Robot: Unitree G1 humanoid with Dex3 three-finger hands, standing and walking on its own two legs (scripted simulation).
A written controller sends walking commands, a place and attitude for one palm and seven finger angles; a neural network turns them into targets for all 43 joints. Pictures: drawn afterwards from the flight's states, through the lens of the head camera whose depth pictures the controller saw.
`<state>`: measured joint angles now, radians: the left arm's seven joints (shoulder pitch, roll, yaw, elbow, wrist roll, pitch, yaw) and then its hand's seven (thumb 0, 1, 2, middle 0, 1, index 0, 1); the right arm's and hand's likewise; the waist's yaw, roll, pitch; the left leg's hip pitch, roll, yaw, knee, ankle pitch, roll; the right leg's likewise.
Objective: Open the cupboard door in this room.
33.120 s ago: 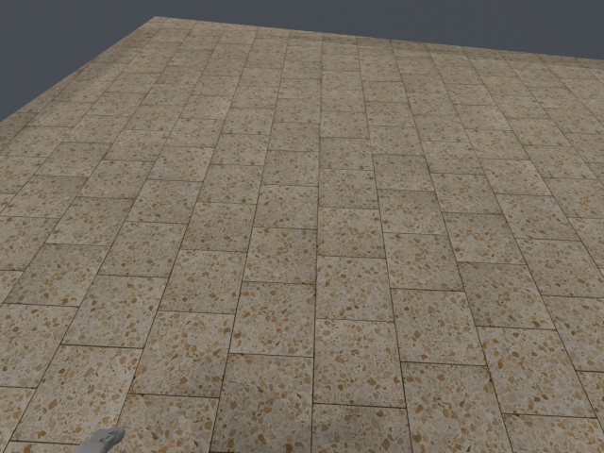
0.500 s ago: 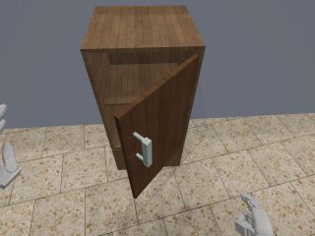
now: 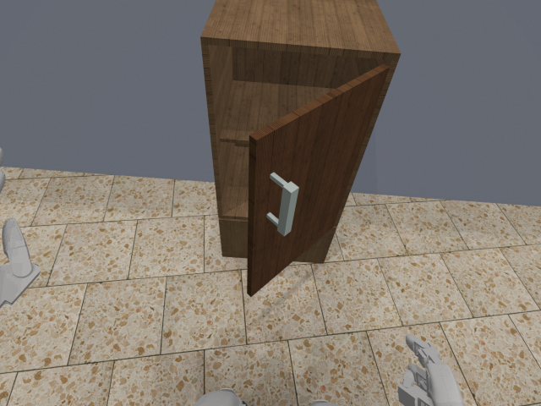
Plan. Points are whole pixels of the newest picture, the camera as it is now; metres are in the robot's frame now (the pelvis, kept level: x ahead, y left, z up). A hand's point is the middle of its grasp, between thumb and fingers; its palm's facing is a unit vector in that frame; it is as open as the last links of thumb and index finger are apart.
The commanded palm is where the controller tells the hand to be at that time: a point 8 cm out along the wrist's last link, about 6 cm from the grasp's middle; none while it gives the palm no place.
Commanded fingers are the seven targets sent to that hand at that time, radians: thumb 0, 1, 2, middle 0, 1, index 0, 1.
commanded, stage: step back with the hand held close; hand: left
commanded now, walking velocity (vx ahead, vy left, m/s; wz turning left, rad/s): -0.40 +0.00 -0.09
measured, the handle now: (280, 204) +0.49 +0.02 -0.03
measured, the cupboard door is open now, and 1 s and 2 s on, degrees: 46 46 46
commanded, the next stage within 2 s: stop stepping back and stand still in 0.24 s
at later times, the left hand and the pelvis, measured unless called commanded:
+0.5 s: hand (27, 374) +0.11 +0.20 +0.20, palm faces +0.24 -0.86 -0.46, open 7.4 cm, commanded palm +0.07 +0.25 +0.20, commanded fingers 0.00 0.90 0.90 -0.20 -0.30 -0.20 -0.30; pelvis -0.13 -0.01 +0.00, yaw -12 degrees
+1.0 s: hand out of the picture +0.00 +0.22 +0.20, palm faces +0.37 -0.83 -0.41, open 7.4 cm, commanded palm -0.05 +0.27 +0.20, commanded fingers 0.00 0.90 0.90 -0.20 -0.30 -0.20 -0.30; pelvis -0.24 -0.01 +0.02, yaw -9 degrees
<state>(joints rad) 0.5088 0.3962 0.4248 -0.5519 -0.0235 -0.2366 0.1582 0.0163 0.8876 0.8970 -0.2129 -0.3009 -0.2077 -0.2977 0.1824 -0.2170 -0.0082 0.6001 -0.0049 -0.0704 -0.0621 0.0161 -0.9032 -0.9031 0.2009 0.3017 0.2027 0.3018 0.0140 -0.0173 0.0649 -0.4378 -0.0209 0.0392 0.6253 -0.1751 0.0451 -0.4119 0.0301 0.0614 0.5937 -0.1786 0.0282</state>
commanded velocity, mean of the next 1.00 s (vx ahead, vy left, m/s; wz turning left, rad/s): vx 0.05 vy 0.03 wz -0.02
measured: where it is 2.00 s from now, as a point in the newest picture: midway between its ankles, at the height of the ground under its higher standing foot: outside the picture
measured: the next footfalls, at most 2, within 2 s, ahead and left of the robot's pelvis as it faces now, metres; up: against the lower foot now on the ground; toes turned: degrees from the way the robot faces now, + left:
right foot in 0.34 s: -0.24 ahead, -0.13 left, -0.01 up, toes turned -7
left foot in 0.48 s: +0.03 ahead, +0.04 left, +0.00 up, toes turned -10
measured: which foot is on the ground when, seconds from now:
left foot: down 0.00-0.34, up 0.36-0.46, down 0.48-0.66, up 0.68-0.96, down 0.98-1.00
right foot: down 0.00-0.00, up 0.02-0.32, down 0.34-0.48, up 0.50-0.66, down 0.68-1.00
